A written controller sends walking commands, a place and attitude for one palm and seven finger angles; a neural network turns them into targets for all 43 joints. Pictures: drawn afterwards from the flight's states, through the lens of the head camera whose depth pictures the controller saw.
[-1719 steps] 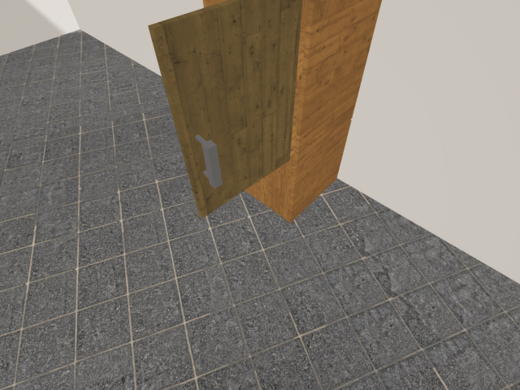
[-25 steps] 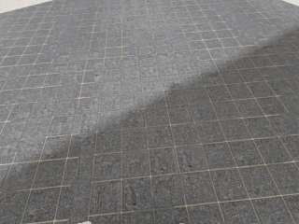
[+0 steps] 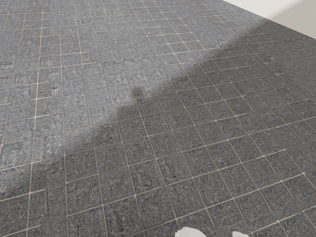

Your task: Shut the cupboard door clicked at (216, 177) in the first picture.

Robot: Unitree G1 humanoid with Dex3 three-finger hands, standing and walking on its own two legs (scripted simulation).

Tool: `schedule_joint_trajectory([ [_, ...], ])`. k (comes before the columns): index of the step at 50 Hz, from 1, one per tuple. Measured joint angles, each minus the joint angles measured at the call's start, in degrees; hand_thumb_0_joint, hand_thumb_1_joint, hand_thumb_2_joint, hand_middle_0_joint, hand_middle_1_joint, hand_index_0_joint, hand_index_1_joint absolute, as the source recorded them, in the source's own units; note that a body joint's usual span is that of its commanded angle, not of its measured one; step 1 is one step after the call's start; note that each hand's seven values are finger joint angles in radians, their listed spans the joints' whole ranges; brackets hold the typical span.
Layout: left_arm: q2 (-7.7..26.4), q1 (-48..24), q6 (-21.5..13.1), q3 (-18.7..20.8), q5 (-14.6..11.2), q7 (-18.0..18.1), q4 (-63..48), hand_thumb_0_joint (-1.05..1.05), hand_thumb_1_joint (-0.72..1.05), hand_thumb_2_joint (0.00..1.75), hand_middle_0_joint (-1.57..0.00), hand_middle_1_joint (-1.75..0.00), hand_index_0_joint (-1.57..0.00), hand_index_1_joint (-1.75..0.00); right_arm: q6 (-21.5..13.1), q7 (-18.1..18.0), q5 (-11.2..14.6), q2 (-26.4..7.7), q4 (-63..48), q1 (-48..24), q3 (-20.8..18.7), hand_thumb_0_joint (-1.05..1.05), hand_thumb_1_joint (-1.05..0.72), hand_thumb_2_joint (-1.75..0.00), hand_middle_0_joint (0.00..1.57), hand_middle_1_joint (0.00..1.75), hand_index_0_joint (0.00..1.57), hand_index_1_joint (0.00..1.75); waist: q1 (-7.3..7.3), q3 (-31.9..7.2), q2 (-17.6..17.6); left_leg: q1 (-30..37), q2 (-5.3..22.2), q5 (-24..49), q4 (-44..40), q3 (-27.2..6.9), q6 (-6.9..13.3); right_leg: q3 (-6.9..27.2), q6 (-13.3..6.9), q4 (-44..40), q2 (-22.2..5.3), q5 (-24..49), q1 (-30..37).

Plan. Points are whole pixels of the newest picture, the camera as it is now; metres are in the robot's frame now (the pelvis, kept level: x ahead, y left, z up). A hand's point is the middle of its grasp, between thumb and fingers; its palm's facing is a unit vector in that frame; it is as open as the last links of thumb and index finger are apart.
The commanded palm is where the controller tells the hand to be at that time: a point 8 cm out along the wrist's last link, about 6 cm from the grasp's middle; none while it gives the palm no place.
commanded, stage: turn to face it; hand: left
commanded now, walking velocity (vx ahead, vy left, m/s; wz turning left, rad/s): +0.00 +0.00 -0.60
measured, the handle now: out of the picture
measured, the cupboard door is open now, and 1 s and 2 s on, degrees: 57 57 57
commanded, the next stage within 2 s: take the last steps up to it in 1.98 s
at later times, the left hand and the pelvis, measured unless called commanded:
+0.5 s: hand (111, 225) +0.17 +0.15 -0.17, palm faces -0.30 -0.93 -0.22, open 7.4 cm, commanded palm none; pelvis +0.02 -0.02 -0.01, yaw -18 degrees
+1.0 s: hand (141, 201) +0.24 +0.07 -0.16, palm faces -0.57 -0.77 -0.27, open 7.4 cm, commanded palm none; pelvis +0.02 -0.03 -0.02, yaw -36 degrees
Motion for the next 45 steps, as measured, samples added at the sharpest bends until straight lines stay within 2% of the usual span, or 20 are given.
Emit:
schedule_joint_trajectory([
  [3,0.53,-0.64,0.32,0.04,0.02,-0.31,-0.94,0.0,0.91,0.9,-0.2,-0.3,-0.19,-0.3,0.0,0.19,0.03,-0.41,0.32,0.8,-0.31,0.01,-0.9,-0.89,0.2,0.3,0.2,0.3,-0.3,0.13,0.67,1.15,1.39,-0.07,-0.95,2.21,-0.3,-1.22,0.55,-2.67,-2.06,1.45,1.2],
  [7,0.68,-1.89,0.36,-0.28,0.11,-0.49,-1.55,0.0,0.91,0.9,-0.2,-0.3,-0.19,-0.3,0.07,0.57,-0.01,-1.34,0.89,1.84,-0.99,0.01,-0.9,-0.89,0.2,0.3,0.2,0.3,-1.31,0.69,1.78,1.35,3.35,-1.47,0.45,5.19,-1.1,-2.46,0.14,-11.62,-3.38,1.87,4.97],
  [9,0.56,-2.57,0.11,-0.63,0.11,-0.53,-1.81,0.0,0.91,0.9,-0.2,-0.3,-0.19,-0.3,0.22,0.77,0.0,-2.02,1.26,2.47,-1.43,0.01,-0.9,-0.89,0.2,0.3,0.2,0.3,-1.97,0.99,2.54,0.95,4.5,-2.76,2.36,6.5,-1.77,-3.28,-0.52,-16.95,-3.25,2.44,7.58],
  [11,0.5,-2.9,-0.61,-1.06,0.12,-0.62,-2.37,0.0,0.91,0.9,-0.2,-0.3,-0.19,-0.3,0.51,0.98,0.24,-2.9,1.63,3.46,-1.9,0.01,-0.9,-0.89,0.2,0.3,0.2,0.3,-2.35,0.94,3.15,-0.04,5.72,-4.85,5.81,7.67,-2.72,-4.22,-1.52,-25.23,-2.91,7.86,11.48],
  [12,1.0,-2.68,-1.33,-1.37,0.23,-0.63,-2.98,0.0,0.91,0.9,-0.2,-0.3,-0.19,-0.3,0.73,1.16,0.49,-3.12,1.58,4.31,-2.12,0.01,-0.9,-0.89,0.2,0.3,0.2,0.3,-2.49,0.38,2.31,-1.53,5.58,-6.18,9.06,8.15,-3.14,-3.69,-2.66,-29.41,-3.51,10.87,13.45],
  [13,0.58,-3.11,-2.12,-1.5,0.24,-0.24,-2.8,0.0,0.91,0.9,-0.2,-0.3,-0.19,-0.3,1.23,1.18,0.66,-3.94,1.91,4.29,-2.41,0.01,-0.9,-0.89,0.2,0.3,0.2,0.3,-2.43,0.54,3.07,-3.82,5.72,-10.07,14.26,6.25,-3.65,-3.39,-3.14,-28.72,-2.99,8.63,12.91],
  [15,-0.75,-3.63,-2.78,-2.22,0.07,0.44,-2.71,0.0,0.91,0.9,-0.2,-0.3,-0.2,-0.3,2.57,0.6,0.83,-5.47,2.56,3.46,-2.83,0.01,-0.91,-0.89,0.2,0.3,0.2,0.3,-2.84,1.6,4.87,-8.79,4.01,-15.12,25.71,0.51,-4.28,-2.87,-3.28,-26.6,-1.89,6.18,12.02],
  [18,-1.7,-3.09,-2.48,-2.7,0.02,1.26,-2.73,0.0,0.9,0.9,-0.2,-0.3,-0.2,-0.3,3.04,0.29,0.97,-5.89,2.81,2.47,-2.76,0.01,-0.91,-0.89,0.2,0.3,0.2,0.3,-2.93,2.08,4.29,-13.93,1.58,-13.27,34.65,-2.42,-5.19,-0.8,-2.9,-28.57,-1.43,7.49,12.65],
  [21,-1.96,-2.46,-1.84,-2.96,0.21,1.35,-2.31,0.0,0.9,0.9,-0.2,-0.3,-0.2,-0.3,2.68,0.64,0.97,-5.27,1.87,2.24,-2.49,0.01,-0.91,-0.89,0.2,0.3,0.19,0.3,-3.03,1.64,2.78,-15.09,0.64,-10.27,31.26,-2.68,-5.73,1.14,-2.86,-30.56,-1.3,8.75,13.24],
  [26,-1.76,-1.81,-1.13,-2.76,0.34,0.97,-1.71,0.0,0.9,0.9,-0.21,-0.3,-0.2,-0.3,1.54,0.8,1.22,-3.74,0.24,2.02,-1.85,0.01,-0.91,-0.9,0.2,0.3,0.2,0.3,-2.59,0.81,0.59,-10.61,-1.11,-6.37,15.42,-2.9,-5.4,4.61,-1.72,-29.66,-0.66,8.4,12.41],
  [27,-1.67,-1.67,-0.9,-2.62,0.22,0.95,-1.61,0.0,0.9,0.9,-0.21,-0.3,-0.2,-0.3,1.06,0.8,1.26,-3.53,-0.11,2.27,-1.65,0.01,-0.91,-0.9,0.2,0.3,0.2,0.3,-2.62,0.47,0.38,-8.65,-1.36,-3.79,10.51,-2.88,-5.22,5.23,-1.29,-28.57,-0.34,7.83,11.84],
  [28,-1.42,-1.6,-0.55,-2.41,-0.01,0.93,-1.59,0.0,0.9,0.9,-0.21,-0.3,-0.2,-0.3,0.43,0.74,1.08,-3.21,-0.28,2.56,-1.43,0.01,-0.91,-0.9,0.2,0.3,0.2,0.3,-2.67,0.08,-0.06,-7.68,-1.5,-1.96,7.75,-2.6,-3.63,5.87,-1.28,-26.87,-0.12,6.93,10.9],
  [29,-1.03,-1.85,-0.15,-2.11,-0.23,0.91,-1.44,0.0,0.9,0.9,-0.21,-0.3,-0.2,-0.3,0.07,0.67,0.8,-2.62,-0.34,2.66,-1.12,0.01,-0.91,-0.89,0.2,0.3,0.2,0.3,-2.49,0.11,-0.87,-7.78,-1.56,-1.67,8.24,-1.74,-1.94,6.14,-1.49,-23.17,-0.08,2.81,9.42],
  [31,-0.43,-2.22,0.42,-1.66,-0.07,0.7,-1.03,0.0,0.9,0.9,-0.2,-0.3,-0.2,-0.3,-0.36,0.53,0.31,-1.7,-0.41,3.01,-0.38,0.01,-0.91,-0.89,0.2,0.3,0.2,0.3,-2.28,0.28,-1.2,-7.07,-0.57,-2.02,8.3,-0.17,-0.16,4.9,-1.39,-11.78,0.63,-3.15,5.6],
  [33,0.04,-2.54,0.56,-1.2,0.03,0.15,-0.91,0.0,0.9,0.9,-0.2,-0.3,-0.2,-0.3,-0.4,0.39,0.05,-0.98,-0.43,3.67,0.12,0.01,-0.91,-0.89,0.2,0.3,0.2,0.3,-2.27,0.45,-0.94,-5.43,0.46,-1.35,6.03,0.93,0.14,2.54,-0.95,-2.47,0.42,-3.32,2.73],
  [35,0.33,-2.78,0.59,-0.82,0.0,-0.29,-1.2,0.0,0.9,0.9,-0.2,-0.3,-0.2,-0.3,-0.26,0.32,-0.08,-0.47,-0.16,4.16,0.35,0.01,-0.91,-0.89,0.2,0.3,0.2,0.3,-2.1,0.64,-0.55,-3.7,1.38,-0.09,3.17,2.14,-0.09,0.53,-0.35,1.38,-0.48,-1.74,1.5],
  [39,0.29,-3.02,0.68,-0.58,-0.08,-0.63,-1.77,0.0,0.91,0.9,-0.2,-0.3,-0.2,-0.3,-0.17,0.41,0.0,-0.22,0.69,4.67,0.03,0.01,-0.9,-0.89,0.2,0.3,0.2,0.3,-2.07,0.8,0.71,-1.55,3.23,1.07,0.04,4.85,-0.51,-1.94,0.23,-2.74,-2.29,-0.4,2.65],
  [45,-0.5,-4.17,0.33,-1.13,-0.04,-0.61,-2.01,0.0,0.91,0.9,-0.2,-0.3,-0.19,-0.3,0.16,1.0,0.03,-1.4,1.89,5.18,-1.21,0.01,-0.9,-0.89,0.2,0.3,0.2,0.3,-3.28,1.15,2.77,-1.45,5.94,-0.92,2.78,8.59,-2.21,-3.94,-0.91,-17.79,-2.82,1.09,8.76],
])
